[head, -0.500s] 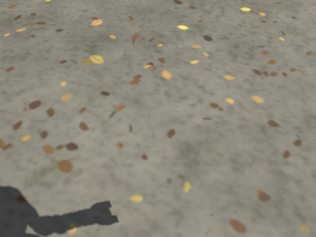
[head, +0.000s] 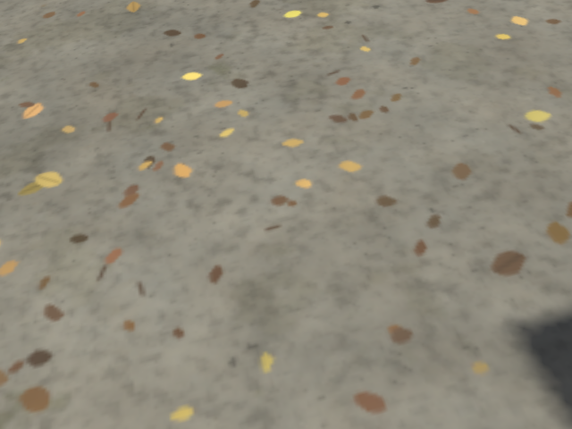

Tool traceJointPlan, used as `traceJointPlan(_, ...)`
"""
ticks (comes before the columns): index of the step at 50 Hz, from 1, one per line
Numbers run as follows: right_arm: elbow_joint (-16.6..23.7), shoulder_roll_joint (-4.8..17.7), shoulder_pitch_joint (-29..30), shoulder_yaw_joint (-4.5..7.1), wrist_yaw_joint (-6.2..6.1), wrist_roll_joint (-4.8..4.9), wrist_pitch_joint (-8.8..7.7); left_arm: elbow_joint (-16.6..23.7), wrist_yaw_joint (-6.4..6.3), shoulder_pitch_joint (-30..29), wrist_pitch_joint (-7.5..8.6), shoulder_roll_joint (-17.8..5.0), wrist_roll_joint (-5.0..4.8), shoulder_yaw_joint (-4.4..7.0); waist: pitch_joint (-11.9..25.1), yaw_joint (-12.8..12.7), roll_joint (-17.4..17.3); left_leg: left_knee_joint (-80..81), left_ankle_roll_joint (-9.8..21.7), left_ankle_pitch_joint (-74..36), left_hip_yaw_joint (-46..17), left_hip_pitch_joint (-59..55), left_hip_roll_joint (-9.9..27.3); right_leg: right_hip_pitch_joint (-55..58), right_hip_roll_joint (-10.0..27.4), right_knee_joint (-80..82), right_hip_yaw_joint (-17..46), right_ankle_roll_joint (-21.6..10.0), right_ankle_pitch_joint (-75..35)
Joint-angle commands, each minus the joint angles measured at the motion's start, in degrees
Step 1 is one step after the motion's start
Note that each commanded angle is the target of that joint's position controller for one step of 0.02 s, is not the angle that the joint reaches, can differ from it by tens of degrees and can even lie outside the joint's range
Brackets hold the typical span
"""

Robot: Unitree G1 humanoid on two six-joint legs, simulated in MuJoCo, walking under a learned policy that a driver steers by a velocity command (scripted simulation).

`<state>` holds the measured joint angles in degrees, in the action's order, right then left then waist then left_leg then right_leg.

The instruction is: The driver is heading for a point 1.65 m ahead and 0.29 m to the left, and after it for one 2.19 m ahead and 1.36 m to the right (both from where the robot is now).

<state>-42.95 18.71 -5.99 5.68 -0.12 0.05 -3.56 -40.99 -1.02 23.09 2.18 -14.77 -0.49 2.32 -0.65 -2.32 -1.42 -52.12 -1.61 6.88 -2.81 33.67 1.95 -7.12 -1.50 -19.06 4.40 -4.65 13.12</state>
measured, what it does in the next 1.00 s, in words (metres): walks ahead, turning left: left foot, then right foot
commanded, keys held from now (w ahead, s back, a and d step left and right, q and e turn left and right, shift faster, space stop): w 0.02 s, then w+q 0.82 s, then w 0.16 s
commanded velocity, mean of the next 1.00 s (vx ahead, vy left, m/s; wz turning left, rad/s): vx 0.46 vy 0.00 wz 0.29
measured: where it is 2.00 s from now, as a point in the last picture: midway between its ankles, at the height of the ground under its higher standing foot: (256, 229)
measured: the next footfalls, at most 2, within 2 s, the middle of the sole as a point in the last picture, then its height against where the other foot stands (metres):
left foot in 0.34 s outside the picture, level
right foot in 0.80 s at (346, 362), level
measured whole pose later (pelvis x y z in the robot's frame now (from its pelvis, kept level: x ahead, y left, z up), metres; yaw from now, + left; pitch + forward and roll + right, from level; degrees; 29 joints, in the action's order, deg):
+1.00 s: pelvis +0.57 +0.06 -0.01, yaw +22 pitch +1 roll -1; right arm -40.5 18.4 -14.5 3.1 0.1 1.3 -1.9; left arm -41.3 0.8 16.1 5.7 -15.2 0.4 2.9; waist -1.5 -1.4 -2.8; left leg -63.9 0.2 19.4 -3.8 30.9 1.8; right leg -12.8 -1.7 -22.3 -1.8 -1.7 10.5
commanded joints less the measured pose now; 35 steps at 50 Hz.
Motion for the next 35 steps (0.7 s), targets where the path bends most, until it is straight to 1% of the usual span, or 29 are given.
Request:
traceJointPlan(1,4.7,2.86,6.99,0.46,0.34,0.11,-1.74,3.06,-0.77,0.36,1.21,-10.8,-0.23,3.12,-1.71,-0.32,7.5,8.56,-1.73,-6.25,-1.06,9.14,-0.14,6.49,11.87,10.58,13.97,-6.76,2.75)
traceJointPlan(3,4.33,2.16,7.72,-0.09,0.93,0.4,-1.93,2.35,-0.73,0.71,1.25,-10.4,-0.12,3.02,-2.17,-1.3,9.11,13.54,-2.6,-9.11,0.01,7.11,0.13,6.19,11.43,10.91,11.22,-6.3,0.51)
traceJointPlan(5,5.04,1.77,10.38,-0.64,1.49,0.79,-2.12,1.31,-0.6,2.17,1.26,-10.68,-0.11,3.1,-3.69,-3.01,8.97,16.12,-2.55,-10.48,1.08,6.95,0.65,6.39,12.12,11.02,9.97,-6.46,-1.01)
traceJointPlan(8,6.27,1.67,13.54,-1.39,2.55,1.33,-2.67,-0.13,-0.27,3.88,1.09,-10.85,-0.03,3.09,-6.2,-4.7,8.11,19.4,-0.57,-9.79,2.54,8.58,1.15,8.96,13.71,10.72,8.24,-6.87,-4.41)
traceJointPlan(10,6.92,1.61,14.65,-1.83,3.4,1.5,-3.08,-0.9,-0.1,4.53,0.84,-10.96,-0.11,3.1,-7.3,-5.07,7.92,21.25,1.36,-8.02,3.88,8.59,0.84,10.76,14.74,10.28,6.82,-6.83,-8.06)
traceJointPlan(11,7.13,1.7,14.6,-1.95,3.82,1.55,-3.24,-1.18,-0.07,4.52,0.7,-11.14,-0.2,3.15,-7.42,-4.81,8.02,22.02,2.44,-6.91,4.47,7.88,0.5,11.55,15.26,9.76,6.09,-6.61,-11.03)
traceJointPlan(12,7.19,1.97,13.91,-1.96,4.16,1.55,-3.35,-1.35,-0.11,4.16,0.6,-11.43,-0.33,3.23,-7.03,-4.1,8.17,22.63,3.59,-5.71,4.96,6.38,0.02,12.27,15.68,8.83,5.21,-6.16,-15.43)
traceJointPlan(13,6.95,2.6,12.2,-1.75,4.31,1.52,-3.36,-1.32,-0.21,3.26,0.55,-11.91,-0.3,3.32,-5.67,-2.77,8.46,23.12,4.85,-4.41,5.66,3.25,-1.03,12.85,15.62,6.77,3.85,-5.45,-23.99)
traceJointPlan(14,6.36,3.75,9.31,-1.25,4.21,1.41,-3.24,-1.24,-0.37,2.54,0.48,-12.55,-0.11,3.46,-2.74,-1.03,9.03,22.81,6.17,-2.93,6.8,-1.55,-2.88,13.81,15.15,2.93,2.27,-4.68,-36.95)
traceJointPlan(15,5.08,5.43,3.8,-0.38,3.88,1.28,-3.02,-1.18,-0.58,1.84,0.2,-13.02,0.12,3.55,1.84,2.02,9.17,22.61,7.74,-2.32,8.32,-9.01,-5.27,14.26,14.11,-4.19,0.1,-3.73,-50.13)
traceJointPlan(16,2.86,7.36,-4.96,0.71,3.37,1.28,-2.66,-0.9,-0.83,0.89,-0.1,-12.77,0.27,3.27,7.45,6.66,7.59,23.68,9.57,-4.57,8.76,-21.46,-6.79,10.64,11.93,-15.21,-2.87,-1.88,-56.28)
traceJointPlan(17,1.49,9.96,-14.55,1.42,2.7,1.25,-2.1,0.31,-1.17,1.2,0.08,-11.47,1.51,2.46,14.27,10.27,3.08,21.81,12.79,-2.24,-3.09,-39.84,1.11,-2.7,10.62,-30.98,-3.52,0.19,-41.84)
traceJointPlan(18,0.83,14.85,-18.35,2.39,2.85,1.24,-2.21,2.06,-0.33,7.35,1.29,-4.24,1.89,0.41,21.18,5.32,-14.08,26.84,24.02,10.0,-36.49,-58.32,16.84,-26.16,-1.97,-54.23,-3.1,5.18,7.83)
traceJointPlan(19,0.39,8.68,-18.29,0.94,2.86,2.02,-2.27,2.17,0.13,2.19,3.06,-8.68,0.29,0.8,20.59,8.77,-8.9,34.82,23.39,17.32,-44.37,-58.97,17.24,-33.84,-1.73,-60.79,4.2,4.85,16.47)
traceJointPlan(20,1.13,7.63,-14.61,0.53,2.3,1.51,-1.99,4.33,0.82,-4.28,4.44,-10.94,-1.88,1.4,11.22,8.81,-6.51,36.17,20.8,15.49,-35.78,-51.77,15.81,-38.13,1.53,-60.42,4.12,3.99,12.02)
traceJointPlan(21,2.16,6.96,-11.67,0.23,1.99,0.92,-1.77,5.03,0.89,-7.42,5.43,-10.57,-1.53,0.99,7.26,7.38,-0.41,36.78,19.3,9.71,-29.52,-43.59,13.44,-36.28,4.01,-56.76,3.14,3.33,8.07)
traceJointPlan(22,2.81,5.94,-9.29,-0.16,1.85,0.55,-1.62,5.3,0.85,-9.07,5.83,-10.24,-0.03,1.22,3.43,5.37,2.3,37.83,18.79,3.15,-25.03,-36.15,11.04,-34.32,5.38,-51.95,2.42,3.69,5.96)
traceJointPlan(23,3.52,5.26,-8.01,-0.57,1.58,-0.12,-1.68,5.41,0.89,-8.33,5.57,-10.24,0.74,1.49,2.81,3.29,1.13,39.15,18.7,-1.05,-22.08,-31.38,9.29,-30.76,6.55,-49.24,2.5,4.04,4.41)
traceJointPlan(24,4.07,5.21,-7.16,-0.56,1.43,0.01,-1.56,5.5,0.95,-7.37,5.09,-9.64,1.07,1.46,2.24,2.05,-0.43,40.29,19.14,-3.67,-20.81,-28.59,8.22,-29.2,6.83,-46.89,2.1,4.82,4.17)
traceJointPlan(26,4.02,5.54,-7.09,-0.48,0.95,0.78,-1.58,5.47,0.87,-6.45,4.0,-8.14,1.56,1.12,0.99,0.86,-1.25,41.51,19.56,-8.0,-17.22,-23.43,7.21,-28.03,7.21,-41.69,0.54,6.7,4.05)
traceJointPlan(28,3.68,7.04,-7.96,-0.07,0.38,1.08,-1.53,7.04,0.64,-10.46,3.6,-6.64,1.89,0.48,-0.92,1.68,-1.14,42.17,18.71,-10.4,-13.76,-19.17,5.39,-27.66,6.49,-33.65,-1.09,8.41,-1.03)
traceJointPlan(30,3.09,7.71,-9.36,0.18,-0.08,1.47,-1.11,8.21,0.74,-15.84,3.89,-5.03,1.78,-0.13,-1.41,3.69,-1.37,40.98,15.95,-9.36,-10.6,-16.36,2.27,-24.02,4.65,-23.12,-1.75,9.01,-10.77)
traceJointPlan(31,2.67,7.91,-10.74,0.26,-0.29,1.62,-0.79,8.68,0.91,-18.41,4.15,-4.49,1.59,-0.33,-1.16,4.93,-1.63,40.18,14.9,-8.63,-10.18,-15.8,1.53,-21.87,3.39,-18.74,-2.1,9.17,-14.98)
traceJointPlan(33,1.75,8.24,-13.77,0.34,-0.6,1.87,-0.18,9.43,1.35,-22.0,4.56,-4.91,0.75,-0.17,-0.43,6.56,-2.15,38.82,13.92,-6.18,-12.14,-16.99,2.21,-18.99,1.55,-13.9,-1.9,9.28,-19.48)
traceJointPlan(35,1.32,7.88,-15.11,0.28,-0.85,2.21,0.36,9.88,1.68,-23.22,4.83,-6.47,0.21,0.48,0.11,6.45,-3.0,35.59,12.88,-3.55,-15.62,-21.15,3.62,-18.33,1.38,-10.27,0.07,8.52,-18.3)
